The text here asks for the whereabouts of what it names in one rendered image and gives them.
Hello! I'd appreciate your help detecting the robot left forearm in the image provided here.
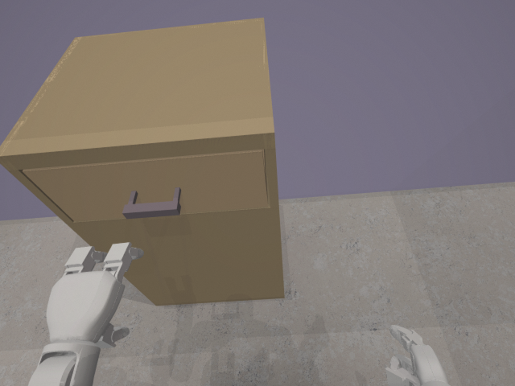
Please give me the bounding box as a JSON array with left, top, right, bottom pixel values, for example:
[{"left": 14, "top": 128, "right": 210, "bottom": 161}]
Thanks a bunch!
[{"left": 28, "top": 339, "right": 101, "bottom": 386}]

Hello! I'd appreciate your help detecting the drawer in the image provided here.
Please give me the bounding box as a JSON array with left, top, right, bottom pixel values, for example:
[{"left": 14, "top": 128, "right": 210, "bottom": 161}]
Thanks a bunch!
[{"left": 23, "top": 149, "right": 268, "bottom": 221}]

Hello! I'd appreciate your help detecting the left robot hand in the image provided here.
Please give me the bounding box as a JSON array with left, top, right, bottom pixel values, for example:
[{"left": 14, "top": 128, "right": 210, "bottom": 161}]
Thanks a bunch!
[{"left": 46, "top": 242, "right": 144, "bottom": 348}]

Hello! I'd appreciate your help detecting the handle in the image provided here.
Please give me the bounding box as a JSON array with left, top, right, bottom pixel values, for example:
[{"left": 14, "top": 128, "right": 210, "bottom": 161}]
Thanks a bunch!
[{"left": 122, "top": 187, "right": 181, "bottom": 219}]

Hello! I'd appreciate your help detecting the cabinet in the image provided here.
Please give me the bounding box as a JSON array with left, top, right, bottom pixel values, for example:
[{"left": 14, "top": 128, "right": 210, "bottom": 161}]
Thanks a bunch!
[{"left": 0, "top": 18, "right": 285, "bottom": 306}]

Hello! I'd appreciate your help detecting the right robot hand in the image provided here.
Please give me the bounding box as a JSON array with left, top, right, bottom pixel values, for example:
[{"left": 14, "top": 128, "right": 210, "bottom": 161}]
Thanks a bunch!
[{"left": 385, "top": 325, "right": 449, "bottom": 386}]

